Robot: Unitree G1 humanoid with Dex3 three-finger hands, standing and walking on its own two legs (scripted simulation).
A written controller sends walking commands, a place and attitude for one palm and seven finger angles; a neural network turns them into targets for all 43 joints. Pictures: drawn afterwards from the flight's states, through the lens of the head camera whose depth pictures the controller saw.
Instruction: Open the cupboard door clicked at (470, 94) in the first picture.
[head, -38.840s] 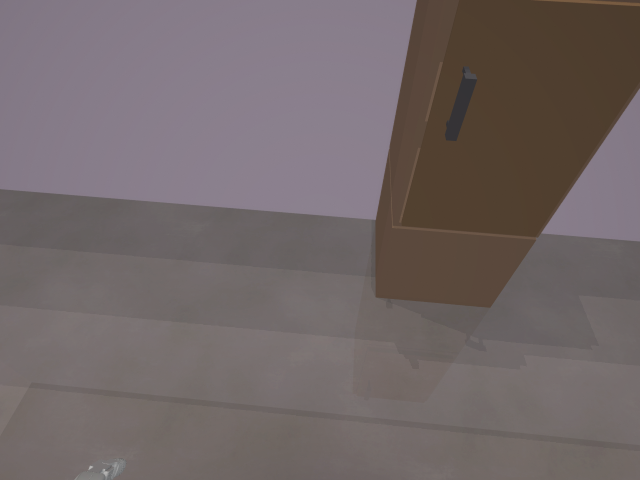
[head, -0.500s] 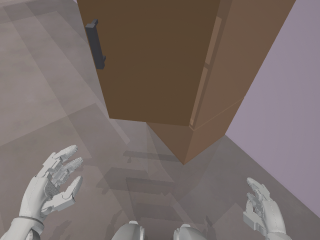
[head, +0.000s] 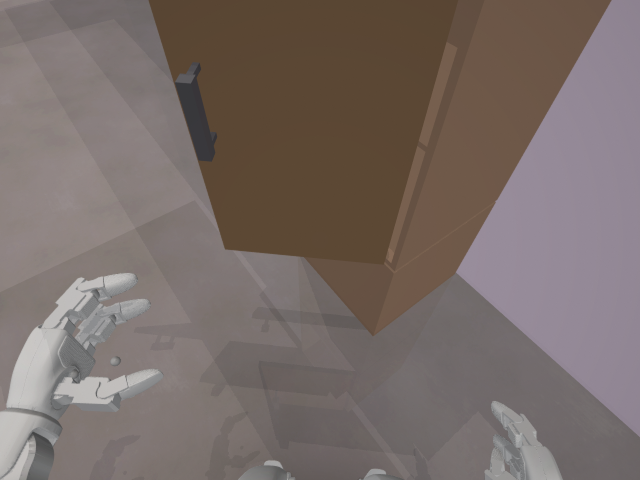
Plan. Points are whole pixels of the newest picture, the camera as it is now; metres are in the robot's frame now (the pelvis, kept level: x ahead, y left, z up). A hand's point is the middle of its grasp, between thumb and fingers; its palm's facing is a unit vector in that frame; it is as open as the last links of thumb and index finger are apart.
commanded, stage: raise the hand with hooked fingers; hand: left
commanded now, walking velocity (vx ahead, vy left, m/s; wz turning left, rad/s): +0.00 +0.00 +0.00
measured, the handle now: (200, 113) +0.60 +0.22 +0.11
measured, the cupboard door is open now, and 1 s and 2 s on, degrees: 47 47 47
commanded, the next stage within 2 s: move the hooked fingers beside the handle in 1.20 s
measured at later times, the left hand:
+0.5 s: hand (49, 312) +0.26 +0.30 +0.10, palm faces -0.02 -1.00 -0.05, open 13.8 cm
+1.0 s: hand (45, 284) +0.29 +0.30 +0.12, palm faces -0.03 -1.00 -0.03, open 14.0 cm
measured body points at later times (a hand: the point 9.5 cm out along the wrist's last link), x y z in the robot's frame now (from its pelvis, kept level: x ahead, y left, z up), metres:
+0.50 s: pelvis +0.00 +0.03 +0.02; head +0.03 +0.05 +0.47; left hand +0.26 +0.35 +0.11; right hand +0.18 -0.19 -0.05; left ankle +0.01 +0.08 -0.69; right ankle +0.01 -0.08 -0.69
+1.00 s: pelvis +0.00 +0.03 +0.03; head +0.02 +0.04 +0.48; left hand +0.28 +0.36 +0.12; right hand +0.16 -0.22 -0.04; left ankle +0.01 +0.08 -0.69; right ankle +0.01 -0.08 -0.69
